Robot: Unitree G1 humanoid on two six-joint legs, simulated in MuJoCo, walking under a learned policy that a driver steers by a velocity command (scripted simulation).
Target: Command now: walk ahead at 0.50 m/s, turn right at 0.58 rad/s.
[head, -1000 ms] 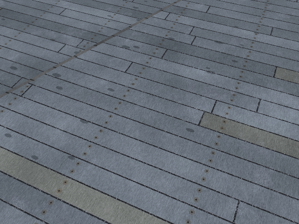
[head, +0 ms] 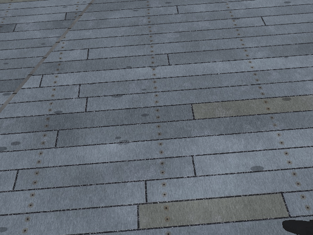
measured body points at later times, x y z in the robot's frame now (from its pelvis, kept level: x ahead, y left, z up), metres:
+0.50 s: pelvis +0.27 +0.04 +0.00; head +0.30 +0.04 +0.45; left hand +0.52 +0.24 -0.09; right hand +0.23 -0.24 -0.12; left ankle +0.25 +0.15 -0.75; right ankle +0.39 -0.15 -0.70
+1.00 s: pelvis +0.53 -0.03 +0.00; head +0.55 -0.03 +0.44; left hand +0.54 +0.26 -0.13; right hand +0.72 -0.28 -0.10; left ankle +0.67 +0.13 -0.69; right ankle +0.46 -0.15 -0.75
